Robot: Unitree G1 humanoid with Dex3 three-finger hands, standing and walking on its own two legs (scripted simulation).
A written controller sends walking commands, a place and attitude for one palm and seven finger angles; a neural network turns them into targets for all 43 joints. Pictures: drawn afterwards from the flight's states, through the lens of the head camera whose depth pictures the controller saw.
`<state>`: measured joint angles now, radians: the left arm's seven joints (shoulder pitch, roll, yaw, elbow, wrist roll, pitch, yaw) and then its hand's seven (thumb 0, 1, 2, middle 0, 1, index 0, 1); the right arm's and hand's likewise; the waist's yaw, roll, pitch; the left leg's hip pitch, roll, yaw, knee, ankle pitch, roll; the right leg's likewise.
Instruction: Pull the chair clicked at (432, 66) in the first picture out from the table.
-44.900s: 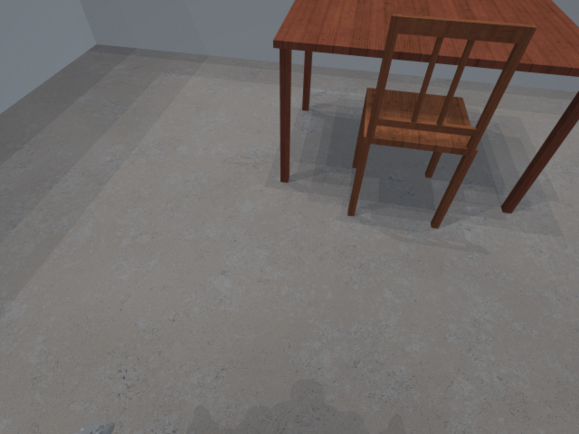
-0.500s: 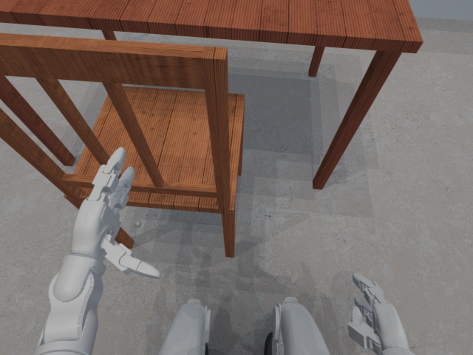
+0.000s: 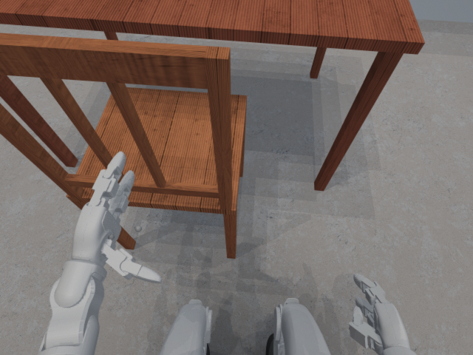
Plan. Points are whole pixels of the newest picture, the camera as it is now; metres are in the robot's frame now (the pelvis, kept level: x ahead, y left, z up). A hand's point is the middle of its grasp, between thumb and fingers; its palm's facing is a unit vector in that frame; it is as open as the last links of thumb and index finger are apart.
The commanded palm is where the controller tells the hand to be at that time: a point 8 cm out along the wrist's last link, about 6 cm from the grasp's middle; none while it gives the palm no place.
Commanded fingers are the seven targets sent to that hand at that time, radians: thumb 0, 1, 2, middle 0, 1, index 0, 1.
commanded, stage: aim the fingers beside a spindle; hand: left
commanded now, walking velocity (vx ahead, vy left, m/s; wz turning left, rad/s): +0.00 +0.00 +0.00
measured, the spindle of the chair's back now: (93, 140) +0.46 +0.28 +0.04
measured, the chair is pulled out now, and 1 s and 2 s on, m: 0.16 0.16 0.16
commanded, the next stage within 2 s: push the fingers through the gap in 0.20 s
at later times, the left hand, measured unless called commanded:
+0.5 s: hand (138, 219) +0.32 +0.17 +0.03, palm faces -0.07 -1.00 -0.04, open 17.0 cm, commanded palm +0.31 +0.23 +0.04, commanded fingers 0.00 -0.50 0.30 -0.06 -0.08 -0.06 -0.08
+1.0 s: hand (145, 186) +0.38 +0.17 +0.03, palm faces -0.05 -1.00 -0.05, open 17.0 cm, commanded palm +0.36 +0.23 +0.04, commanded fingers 0.00 -0.50 0.30 -0.06 -0.08 -0.06 -0.08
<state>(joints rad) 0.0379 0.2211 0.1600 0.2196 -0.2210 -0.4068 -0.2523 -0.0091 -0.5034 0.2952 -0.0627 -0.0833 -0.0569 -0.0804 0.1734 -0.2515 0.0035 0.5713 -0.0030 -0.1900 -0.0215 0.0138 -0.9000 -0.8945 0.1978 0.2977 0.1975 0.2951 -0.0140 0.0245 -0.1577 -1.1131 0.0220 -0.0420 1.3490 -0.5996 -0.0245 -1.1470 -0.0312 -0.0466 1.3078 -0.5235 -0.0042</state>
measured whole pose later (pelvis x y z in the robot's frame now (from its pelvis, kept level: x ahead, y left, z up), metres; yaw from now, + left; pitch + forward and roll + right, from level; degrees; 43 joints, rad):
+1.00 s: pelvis +0.00 +0.00 +0.00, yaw +0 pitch +22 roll -1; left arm -0.29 0.26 0.22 0.53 -0.18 -0.42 -0.23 -0.01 -0.50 0.30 -0.06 -0.08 -0.06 -0.08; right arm 0.19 -0.25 0.01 0.62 -0.01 -0.16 -0.03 0.01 -0.90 -0.89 0.20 0.30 0.20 0.30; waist -0.05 0.02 -0.15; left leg -1.14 0.02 -0.04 1.33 -0.58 -0.02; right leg -1.17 -0.03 -0.04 1.28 -0.50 0.00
